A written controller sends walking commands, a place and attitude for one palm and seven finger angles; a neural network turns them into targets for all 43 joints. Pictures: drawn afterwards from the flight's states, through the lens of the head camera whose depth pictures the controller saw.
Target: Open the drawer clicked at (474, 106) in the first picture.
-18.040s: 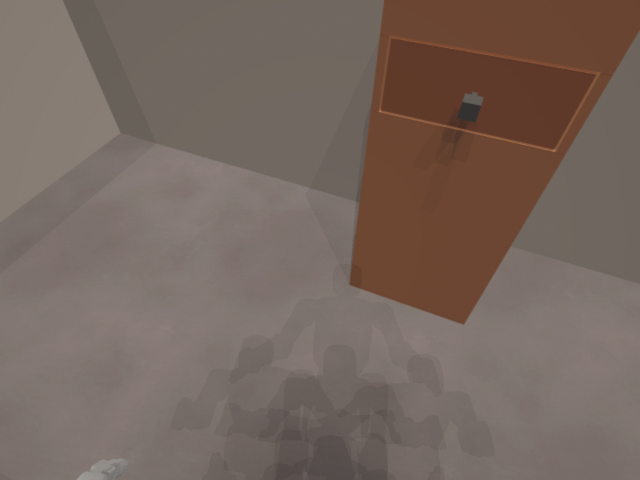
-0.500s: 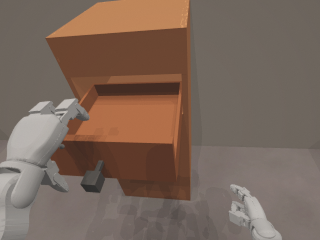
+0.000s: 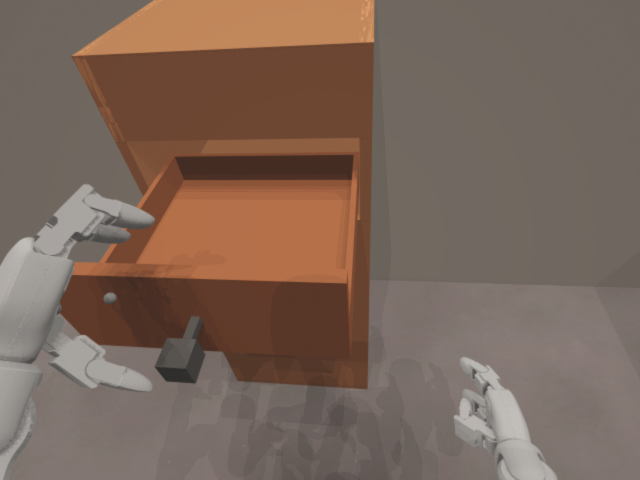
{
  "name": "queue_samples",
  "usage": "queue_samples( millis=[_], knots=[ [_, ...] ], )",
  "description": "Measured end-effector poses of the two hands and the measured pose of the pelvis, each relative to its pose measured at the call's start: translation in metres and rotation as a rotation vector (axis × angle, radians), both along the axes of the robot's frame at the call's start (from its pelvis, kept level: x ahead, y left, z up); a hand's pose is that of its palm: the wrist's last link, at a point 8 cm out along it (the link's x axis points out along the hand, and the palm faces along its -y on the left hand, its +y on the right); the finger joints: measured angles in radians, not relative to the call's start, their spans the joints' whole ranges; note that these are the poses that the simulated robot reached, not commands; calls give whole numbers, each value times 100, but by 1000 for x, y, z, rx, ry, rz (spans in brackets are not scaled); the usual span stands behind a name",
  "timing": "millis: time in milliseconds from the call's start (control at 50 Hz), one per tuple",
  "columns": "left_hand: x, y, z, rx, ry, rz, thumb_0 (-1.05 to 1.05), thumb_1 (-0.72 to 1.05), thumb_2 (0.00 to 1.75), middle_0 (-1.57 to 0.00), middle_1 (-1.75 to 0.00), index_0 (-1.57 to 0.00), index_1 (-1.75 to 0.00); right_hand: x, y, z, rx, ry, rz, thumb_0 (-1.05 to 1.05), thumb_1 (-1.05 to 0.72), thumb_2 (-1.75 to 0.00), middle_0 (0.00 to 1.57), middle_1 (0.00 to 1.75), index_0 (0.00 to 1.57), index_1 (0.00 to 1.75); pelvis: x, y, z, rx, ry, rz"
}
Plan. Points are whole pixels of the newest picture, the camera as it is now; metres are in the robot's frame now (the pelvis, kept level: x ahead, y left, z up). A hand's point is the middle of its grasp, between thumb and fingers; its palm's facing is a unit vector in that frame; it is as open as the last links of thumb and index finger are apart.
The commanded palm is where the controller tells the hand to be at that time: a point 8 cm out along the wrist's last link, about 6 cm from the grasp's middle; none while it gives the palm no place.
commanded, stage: draw the hand back to the body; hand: left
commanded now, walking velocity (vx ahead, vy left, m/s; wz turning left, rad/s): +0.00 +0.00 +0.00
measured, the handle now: (186, 345) +0.24 +0.21 +0.07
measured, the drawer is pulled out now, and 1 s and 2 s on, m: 0.29 0.29 0.29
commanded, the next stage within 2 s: step back with the hand held close in 0.90 s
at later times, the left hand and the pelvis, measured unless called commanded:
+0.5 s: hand (102, 250) +0.22 +0.22 +0.25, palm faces +0.41 -0.82 -0.40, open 10.4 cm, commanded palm +0.17 +0.27 +0.26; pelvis +0.03 +0.00 +0.01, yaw -3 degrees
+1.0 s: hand (99, 257) +0.22 +0.22 +0.25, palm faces +0.46 -0.81 -0.36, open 7.5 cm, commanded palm +0.17 +0.27 +0.26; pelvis +0.03 -0.01 +0.01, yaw -2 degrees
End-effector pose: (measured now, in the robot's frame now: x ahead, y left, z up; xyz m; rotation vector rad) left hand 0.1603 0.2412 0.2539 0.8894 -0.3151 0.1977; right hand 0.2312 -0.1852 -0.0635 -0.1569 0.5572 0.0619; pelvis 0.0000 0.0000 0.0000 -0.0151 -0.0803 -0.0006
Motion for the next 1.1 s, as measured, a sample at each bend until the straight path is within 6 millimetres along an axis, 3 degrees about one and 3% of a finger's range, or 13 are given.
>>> queue_samples(
  millis=[60,140,300,420,620,800,1020,1100],
  knots=[
    [-3,-1,5,-237,-173,-74,-1,-43,33,-31,-116,-32,-116,-14,-4,3,-24,-8,-41,2,-91,-90,20,30,20,30,4,-1,2,1,-3,-13],
    [2,8,10,-367,-323,-83,-1,-34,37,-31,-110,-31,-110,-34,-15,0,-60,33,-89,2,-90,-90,20,30,20,30,11,-2,3,3,-11,-23],
    [23,16,-1,-403,-278,-65,-1,-10,47,-28,-94,-28,-94,-57,-40,-9,-100,111,-174,2,-90,-90,20,30,20,30,22,2,5,7,-2,-45],
    [25,13,4,-344,-248,-79,-1,10,56,-26,-81,-27,-81,-51,-46,-10,-97,105,-203,2,-90,-90,20,30,20,30,26,4,5,8,10,-50],
    [25,25,3,-347,-245,12,0,45,71,-24,-59,-25,-58,-25,-36,-7,-55,73,-173,2,-90,-90,20,30,20,30,30,0,5,12,18,-44],
    [19,21,0,-371,-249,31,0,74,84,-22,-40,-23,-39,-13,-32,-2,-55,49,-132,2,-90,-90,20,30,20,30,30,-5,5,11,13,-32],
    [18,18,1,-369,-250,35,1,87,89,-21,-32,-22,-31,-18,-40,-5,-57,63,-138,2,-90,-90,20,30,20,30,28,-10,5,11,9,-29],
    [20,19,10,-296,-271,7,1,88,90,-21,-31,-22,-30,-24,-46,-6,-67,86,-151,2,-90,-90,20,30,20,30,25,-10,5,1,41,-30]
  ],
)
